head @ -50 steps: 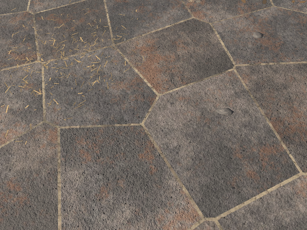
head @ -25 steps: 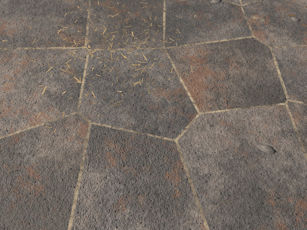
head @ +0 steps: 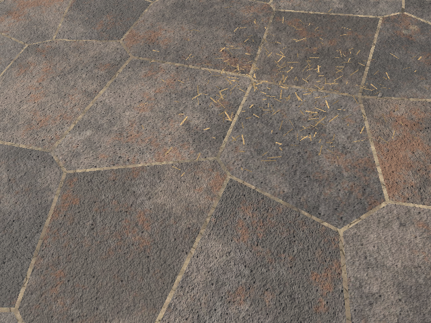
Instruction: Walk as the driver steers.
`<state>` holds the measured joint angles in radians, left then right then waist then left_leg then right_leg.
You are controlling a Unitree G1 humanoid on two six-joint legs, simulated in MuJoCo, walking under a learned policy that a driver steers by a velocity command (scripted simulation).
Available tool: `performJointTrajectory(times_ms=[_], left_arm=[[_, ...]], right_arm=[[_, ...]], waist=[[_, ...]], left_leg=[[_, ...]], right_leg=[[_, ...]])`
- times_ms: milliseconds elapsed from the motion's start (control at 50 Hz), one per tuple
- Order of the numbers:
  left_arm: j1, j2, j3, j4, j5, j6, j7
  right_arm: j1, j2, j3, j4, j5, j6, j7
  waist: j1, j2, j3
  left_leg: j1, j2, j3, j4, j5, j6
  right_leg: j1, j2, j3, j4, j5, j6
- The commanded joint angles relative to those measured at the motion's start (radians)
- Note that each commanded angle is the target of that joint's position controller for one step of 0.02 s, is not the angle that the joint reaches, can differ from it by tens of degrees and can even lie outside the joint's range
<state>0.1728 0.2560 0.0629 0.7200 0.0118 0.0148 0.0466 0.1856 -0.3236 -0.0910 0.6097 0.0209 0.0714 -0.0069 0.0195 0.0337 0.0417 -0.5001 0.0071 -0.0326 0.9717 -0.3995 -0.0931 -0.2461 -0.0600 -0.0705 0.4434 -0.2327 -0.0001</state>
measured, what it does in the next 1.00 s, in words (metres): steps on the spot, turning left: left foot, then right foot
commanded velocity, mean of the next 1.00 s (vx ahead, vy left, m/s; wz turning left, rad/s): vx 0.09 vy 0.00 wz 0.37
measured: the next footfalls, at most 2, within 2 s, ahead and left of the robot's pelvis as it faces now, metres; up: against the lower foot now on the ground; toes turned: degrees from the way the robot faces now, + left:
left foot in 0.14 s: +0.03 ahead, +0.14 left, +0.00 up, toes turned +7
right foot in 0.58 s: +0.09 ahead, -0.08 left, +0.00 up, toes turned +21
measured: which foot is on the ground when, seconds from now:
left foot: up 0.00-0.12, down 0.14-0.60, up 0.62-0.92, down 0.94-1.00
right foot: down 0.00-0.14, up 0.16-0.56, down 0.58-0.94, up 0.96-1.00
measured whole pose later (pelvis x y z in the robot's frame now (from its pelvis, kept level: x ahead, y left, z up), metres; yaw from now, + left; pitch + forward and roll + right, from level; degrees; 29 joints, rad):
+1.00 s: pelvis +0.04 +0.07 -0.01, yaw +20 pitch +1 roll +0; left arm 0.32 0.30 0.06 0.76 -0.02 -0.02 0.00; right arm 0.26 -0.28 -0.05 0.71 0.01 -0.05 0.01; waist 0.02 -0.03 -0.02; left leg -0.22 -0.02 0.01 0.49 -0.29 0.04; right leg -0.30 -0.03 0.04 0.75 -0.44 -0.01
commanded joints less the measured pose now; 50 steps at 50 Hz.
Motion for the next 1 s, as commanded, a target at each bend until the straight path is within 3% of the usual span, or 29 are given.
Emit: performJointTrajectory(times_ms=[20,80,120,140,160,180,200,220,240,260,300,380,500,560,580,600,620,640,660,700,720,780,840,880,920,940,960,980,1000], left_arm=[[-0.007,0.224,0.065,-0.057,-0.009,-0.005,-0.005],[-0.018,0.233,0.069,-0.051,-0.03,-0.01,-0.017],[-0.006,0.205,0.063,-0.034,-0.045,-0.014,-0.021],[0.04,0.161,0.052,-0.022,-0.023,-0.017,-0.026],[0.028,0.089,0.022,-0.071,0.04,-0.02,-0.033],[-0.079,0.146,0.037,-0.101,0.018,-0.025,-0.023],[-0.108,0.176,0.048,-0.102,-0.01,-0.021,-0.017],[-0.095,0.18,0.052,-0.091,-0.013,-0.016,-0.01],[-0.084,0.181,0.055,-0.075,-0.004,-0.012,-0.002],[-0.065,0.182,0.057,-0.072,0.003,-0.009,0.0],[-0.038,0.159,0.052,-0.064,-0.002,-0.012,-0.007],[-0.078,0.124,0.035,-0.075,-0.007,-0.016,-0.013],[-0.071,0.134,0.033,-0.08,-0.019,-0.026,-0.036],[-0.016,0.114,0.028,-0.071,-0.015,-0.04,-0.049],[-0.007,0.136,0.03,-0.075,0.001,-0.044,-0.048],[0.0,0.204,0.039,-0.092,0.02,-0.044,-0.043],[-0.038,0.195,0.03,-0.073,0.036,-0.044,-0.046],[-0.072,0.137,0.014,-0.097,0.028,-0.051,-0.047],[-0.048,0.136,0.014,-0.084,0.019,-0.053,-0.042],[0.011,0.194,0.031,-0.056,-0.015,-0.051,-0.034],[0.035,0.202,0.032,-0.047,-0.021,-0.046,-0.027],[0.064,0.184,0.029,-0.044,-0.022,-0.036,-0.018],[0.081,0.198,0.034,-0.039,-0.03,-0.037,-0.024],[0.08,0.209,0.036,-0.037,-0.041,-0.033,-0.033],[0.078,0.176,0.023,-0.037,-0.041,-0.035,-0.04],[0.053,0.117,0.003,-0.046,-0.029,-0.044,-0.046],[0.012,0.024,-0.024,-0.084,-0.009,-0.061,-0.055],[-0.036,0.099,-0.004,-0.136,-0.038,-0.079,-0.047],[-0.029,0.166,0.017,-0.126,-0.053,-0.089,-0.046]], right_arm=[[-0.072,-0.057,-0.007,-0.113,0.0,-0.017,0.012],[-0.038,-0.07,-0.017,-0.109,0.002,-0.008,0.023],[0.041,-0.078,-0.03,-0.078,-0.001,-0.008,0.021],[0.081,-0.14,-0.051,-0.074,0.0,-0.011,0.01],[0.087,-0.258,-0.068,-0.107,-0.011,-0.017,-0.006],[0.121,-0.232,-0.059,-0.108,-0.049,-0.043,0.009],[0.083,-0.205,-0.048,-0.097,-0.05,-0.062,0.014],[0.026,-0.178,-0.041,-0.089,-0.03,-0.07,0.008],[-0.012,-0.15,-0.031,-0.094,-0.014,-0.067,0.0],[-0.042,-0.146,-0.025,-0.096,-0.007,-0.062,-0.006],[-0.046,-0.14,-0.02,-0.096,-0.016,-0.056,-0.017],[-0.023,-0.158,-0.026,-0.085,-0.012,-0.049,-0.028],[-0.033,-0.149,-0.016,-0.075,-0.019,-0.038,-0.014],[-0.065,-0.118,0.0,-0.069,-0.007,-0.036,-0.013],[-0.033,-0.091,0.01,-0.059,-0.013,-0.04,-0.014],[0.021,-0.049,0.023,-0.056,-0.038,-0.048,-0.013],[0.014,-0.068,0.014,-0.068,-0.029,-0.053,-0.016],[-0.001,-0.128,-0.002,-0.052,-0.035,-0.053,-0.023],[-0.023,-0.138,-0.009,-0.051,-0.026,-0.052,-0.023],[-0.037,-0.11,-0.007,-0.04,-0.022,-0.045,-0.02],[-0.044,-0.092,-0.002,-0.034,-0.015,-0.048,-0.014],[-0.077,-0.045,0.015,-0.029,-0.006,-0.079,0.001],[-0.078,-0.021,0.025,-0.019,-0.004,-0.109,0.014],[-0.026,-0.032,0.02,0.007,0.001,-0.121,0.022],[0.079,-0.045,0.011,0.055,0.002,-0.124,0.021],[0.173,-0.065,0.005,0.075,0.006,-0.126,0.013],[0.275,-0.152,-0.012,0.085,-0.007,-0.125,0.002],[0.304,-0.234,-0.036,0.093,-0.021,-0.134,0.016],[0.251,-0.161,-0.013,0.086,-0.018,-0.149,0.02]], waist=[[0.029,-0.238,-0.119],[0.008,-0.237,-0.115],[-0.033,-0.186,-0.128],[-0.031,-0.026,-0.151],[-0.001,0.305,-0.152],[-0.1,0.225,-0.228],[-0.08,0.144,-0.169],[-0.047,0.113,-0.127],[-0.032,0.085,-0.118],[-0.012,0.089,-0.116],[0.001,0.097,-0.145],[-0.024,0.103,-0.142],[-0.047,0.136,-0.134],[0.002,0.119,-0.13],[-0.005,0.075,-0.136],[-0.048,-0.113,-0.163],[-0.082,-0.287,-0.112],[-0.048,-0.24,-0.096],[-0.029,-0.219,-0.106],[0.003,-0.194,-0.063],[0.012,-0.197,-0.029],[0.037,-0.2,-0.011],[0.039,-0.213,-0.025],[0.006,-0.195,-0.027],[-0.049,-0.159,-0.049],[-0.094,-0.122,-0.084],[-0.122,0.109,-0.122],[-0.138,0.215,-0.05],[-0.112,0.135,0.034]], left_leg=[[0.024,0.012,0.063,-0.146,-0.013,0.014],[0.116,0.0,0.093,-0.323,0.053,0.059],[0.29,-0.038,0.109,-0.544,0.23,0.118],[0.466,0.049,-0.04,-0.589,0.48,0.166],[0.605,0.327,-0.413,-0.545,0.931,0.314],[0.513,0.402,-0.495,-0.591,0.856,0.469],[0.476,0.336,-0.406,-0.608,0.751,0.436],[0.438,0.274,-0.336,-0.609,0.667,0.374],[0.416,0.236,-0.303,-0.606,0.626,0.335],[0.373,0.212,-0.279,-0.607,0.649,0.324],[0.357,0.187,-0.263,-0.61,0.645,0.324],[0.367,0.168,-0.307,-0.601,0.512,0.321],[0.305,0.174,-0.392,-0.567,0.451,0.32],[0.277,0.13,-0.398,-0.518,0.434,0.269],[0.229,0.093,-0.376,-0.493,0.331,0.217],[0.158,-0.008,-0.263,-0.336,0.115,0.151],[0.112,-0.082,-0.143,-0.296,-0.11,0.098],[0.127,-0.046,-0.134,-0.175,-0.18,0.056],[0.085,-0.046,-0.113,-0.105,-0.167,0.042],[-0.039,-0.02,-0.084,-0.022,-0.11,0.021],[-0.087,-0.014,-0.064,-0.011,-0.086,0.021],[-0.054,-0.006,0.011,-0.13,-0.038,0.036],[0.105,-0.019,0.051,-0.318,-0.028,0.067],[0.237,-0.035,0.08,-0.474,0.087,0.094],[0.451,-0.043,0.082,-0.575,0.18,0.121],[0.598,0.033,-0.016,-0.585,0.142,0.144],[0.724,0.25,-0.332,-0.674,-0.013,0.222],[0.634,0.396,-0.622,-0.784,-0.209,0.365],[0.594,0.379,-0.606,-0.807,-0.306,0.381]], right_leg=[[0.157,-0.239,0.133,-0.096,0.405,-0.211],[0.149,-0.256,0.113,-0.049,0.392,-0.185],[0.078,-0.218,0.047,0.065,0.307,-0.108],[-0.079,-0.152,-0.041,0.247,0.124,-0.023],[-0.398,-0.013,-0.082,0.568,-0.447,0.077],[-0.441,0.038,0.089,0.733,-0.483,0.086],[-0.458,0.019,0.122,0.788,-0.404,0.076],[-0.464,0.007,0.133,0.765,-0.309,0.068],[-0.454,0.0,0.142,0.737,-0.247,0.07],[-0.412,0.013,0.138,0.729,-0.196,0.078],[-0.358,0.04,0.129,0.698,-0.136,0.088],[-0.314,0.063,0.141,0.469,-0.108,0.096],[-0.154,0.073,0.127,0.271,-0.142,0.072],[0.003,0.072,0.106,-0.014,0.039,0.032],[0.094,0.009,0.158,-0.07,0.164,0.006],[0.174,-0.166,0.322,-0.09,0.371,-0.061],[0.063,-0.27,0.469,-0.119,0.397,-0.216],[0.036,-0.282,0.474,-0.143,0.356,-0.267],[0.075,-0.253,0.46,-0.161,0.2,-0.252],[0.136,-0.22,0.468,-0.216,-0.198,-0.219],[0.15,-0.204,0.465,-0.239,-0.281,-0.208],[0.156,-0.156,0.386,-0.26,-0.248,-0.189],[0.098,-0.139,0.323,-0.248,-0.176,-0.196],[0.032,-0.14,0.307,-0.22,-0.178,-0.199],[-0.092,-0.118,0.283,-0.145,-0.2,-0.162],[-0.203,-0.078,0.236,-0.026,-0.214,-0.112],[-0.396,0.034,0.089,0.308,-0.258,-0.029],[-0.566,0.063,0.092,0.507,-0.364,-0.019],[-0.635,0.001,0.142,0.621,-0.295,-0.028]])
Velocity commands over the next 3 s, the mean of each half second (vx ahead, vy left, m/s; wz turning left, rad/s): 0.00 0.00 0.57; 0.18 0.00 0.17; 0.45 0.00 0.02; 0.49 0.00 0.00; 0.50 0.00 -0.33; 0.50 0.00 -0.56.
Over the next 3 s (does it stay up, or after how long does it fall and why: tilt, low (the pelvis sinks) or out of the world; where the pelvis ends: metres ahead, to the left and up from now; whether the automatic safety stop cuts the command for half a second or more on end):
stays up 1.09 0.34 -0.02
